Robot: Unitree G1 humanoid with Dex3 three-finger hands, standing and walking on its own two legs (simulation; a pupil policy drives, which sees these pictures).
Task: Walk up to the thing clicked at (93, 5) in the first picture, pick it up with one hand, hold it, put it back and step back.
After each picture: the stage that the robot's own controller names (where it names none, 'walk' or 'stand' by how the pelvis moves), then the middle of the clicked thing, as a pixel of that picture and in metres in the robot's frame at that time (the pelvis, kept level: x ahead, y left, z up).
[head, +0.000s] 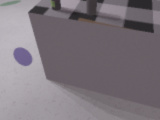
stand; (91, 4) +0.97 -0.04 +0.03
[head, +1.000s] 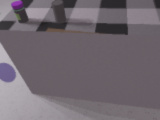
walk; (59, 12) +0.85 +0.18 +0.05
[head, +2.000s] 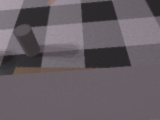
stand; (27, 41) +0.53 +0.23 +0.06
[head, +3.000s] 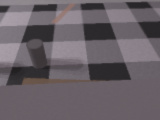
stand; (37, 54) +0.52 +0.21 +0.03
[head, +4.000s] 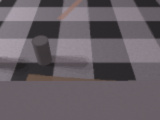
stand; (42, 50) +0.53 +0.19 +0.03
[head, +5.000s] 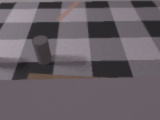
stand; (42, 50) +0.55 +0.19 +0.03
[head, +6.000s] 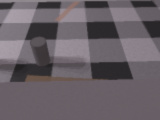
stand; (40, 51) +0.53 +0.20 +0.03
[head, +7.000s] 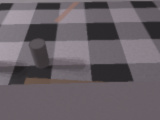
stand; (39, 53) +0.52 +0.20 +0.03
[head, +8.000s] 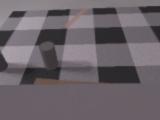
rise first; (49, 56) +0.53 +0.20 +0.03
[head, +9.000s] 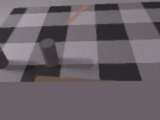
go down; (49, 53) +0.53 +0.20 +0.03
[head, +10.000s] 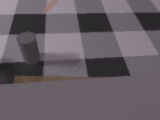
go down; (29, 48) +0.51 +0.19 +0.04
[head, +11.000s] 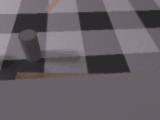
go down; (30, 46) +0.53 +0.19 +0.05
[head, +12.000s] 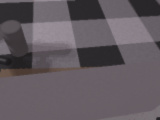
close in; (15, 39) +0.52 +0.21 +0.07
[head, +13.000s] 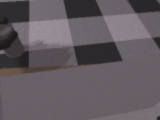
close; (9, 40) +0.51 +0.22 +0.08
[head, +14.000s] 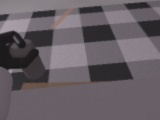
lift; (29, 60) +0.37 +0.17 +0.18
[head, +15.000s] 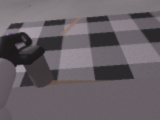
lift; (36, 66) +0.34 +0.16 +0.19
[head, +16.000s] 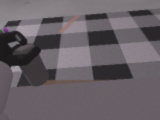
hold; (32, 65) +0.34 +0.17 +0.19
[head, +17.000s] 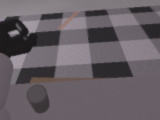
crouch; (39, 99) +0.33 +0.18 +0.03
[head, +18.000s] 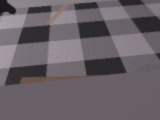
crouch; out of the picture +0.21 +0.20 -0.73
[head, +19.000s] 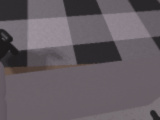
lower; out of the picture +0.19 +0.20 -0.71
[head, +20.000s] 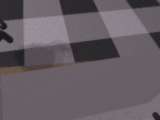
lower; out of the picture +0.20 +0.19 -0.69
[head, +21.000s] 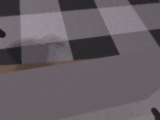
lower; out of the picture +0.21 +0.18 -0.69
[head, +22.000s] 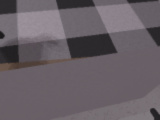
lower; out of the picture +0.22 +0.17 -0.69
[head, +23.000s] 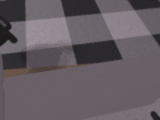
loosen; out of the picture +0.22 +0.16 -0.69
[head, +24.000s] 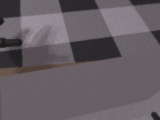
withdraw; out of the picture +0.22 +0.15 -0.69
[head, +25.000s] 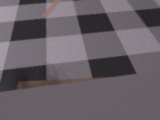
sink last; out of the picture +0.21 +0.12 -0.71
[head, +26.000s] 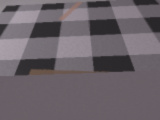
stand; out of the picture +0.27 +0.16 -0.72
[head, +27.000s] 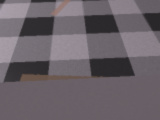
stand; out of the picture +0.23 +0.15 -0.73
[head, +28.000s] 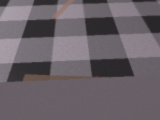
stand; out of the picture +0.24 +0.15 -0.74
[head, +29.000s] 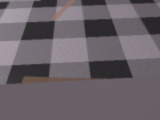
stand; out of the picture +0.23 +0.15 -0.74
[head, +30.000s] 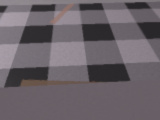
walk; out of the picture +0.23 +0.15 -0.74
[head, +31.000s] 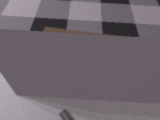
walk; (66, 117) +0.46 +0.09 -0.73
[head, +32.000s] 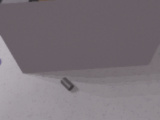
walk; (67, 84) +0.79 +0.20 -0.72
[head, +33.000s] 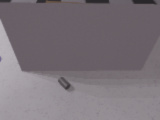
stand; (64, 83) +0.87 +0.16 -0.74
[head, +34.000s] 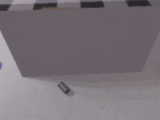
stand; (63, 87) +0.87 +0.18 -0.75
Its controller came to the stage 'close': yes
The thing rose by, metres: 0.19
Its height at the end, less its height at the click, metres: -0.78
